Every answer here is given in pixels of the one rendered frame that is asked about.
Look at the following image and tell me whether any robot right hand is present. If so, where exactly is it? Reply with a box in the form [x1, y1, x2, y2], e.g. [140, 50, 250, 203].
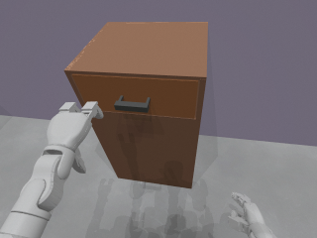
[228, 192, 265, 236]

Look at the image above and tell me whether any robot left forearm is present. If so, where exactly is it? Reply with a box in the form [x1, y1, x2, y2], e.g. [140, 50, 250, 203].
[0, 145, 76, 238]

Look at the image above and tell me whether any robot left hand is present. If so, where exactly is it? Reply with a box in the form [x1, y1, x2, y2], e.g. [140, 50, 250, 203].
[47, 101, 104, 174]

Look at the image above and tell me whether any cabinet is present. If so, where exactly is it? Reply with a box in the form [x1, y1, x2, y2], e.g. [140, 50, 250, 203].
[64, 22, 208, 189]

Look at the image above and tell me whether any robot right forearm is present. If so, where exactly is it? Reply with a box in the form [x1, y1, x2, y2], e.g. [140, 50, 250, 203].
[248, 223, 277, 238]

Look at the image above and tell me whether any drawer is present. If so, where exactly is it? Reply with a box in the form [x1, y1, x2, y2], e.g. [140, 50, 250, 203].
[72, 73, 198, 119]

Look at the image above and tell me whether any handle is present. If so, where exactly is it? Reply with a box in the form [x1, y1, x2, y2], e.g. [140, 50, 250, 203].
[114, 95, 151, 113]

